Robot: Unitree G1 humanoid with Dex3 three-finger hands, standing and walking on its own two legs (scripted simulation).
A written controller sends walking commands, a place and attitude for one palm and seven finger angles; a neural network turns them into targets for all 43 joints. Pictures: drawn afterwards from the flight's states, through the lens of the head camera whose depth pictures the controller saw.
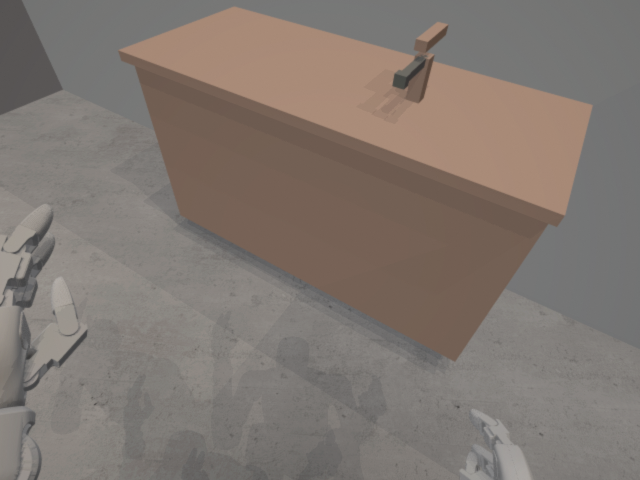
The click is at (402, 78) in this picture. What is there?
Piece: tap's lever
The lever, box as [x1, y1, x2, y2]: [392, 70, 410, 89]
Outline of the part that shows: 398,70 394,74 392,85 403,89 408,83 410,73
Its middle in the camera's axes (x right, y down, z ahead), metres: +0.17 -0.35 +0.84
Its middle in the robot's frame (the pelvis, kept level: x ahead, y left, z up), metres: +0.88 -0.12 +0.10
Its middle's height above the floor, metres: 0.88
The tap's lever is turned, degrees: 0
